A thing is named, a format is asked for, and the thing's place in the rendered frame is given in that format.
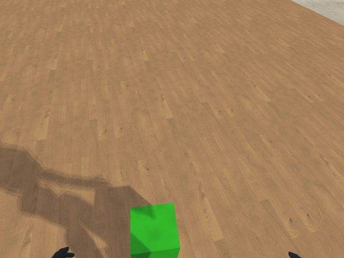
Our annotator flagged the left robot hand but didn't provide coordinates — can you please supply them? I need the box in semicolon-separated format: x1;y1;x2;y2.
52;247;75;258

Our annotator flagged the carton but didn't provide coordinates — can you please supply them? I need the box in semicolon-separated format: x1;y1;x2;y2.
130;203;180;258

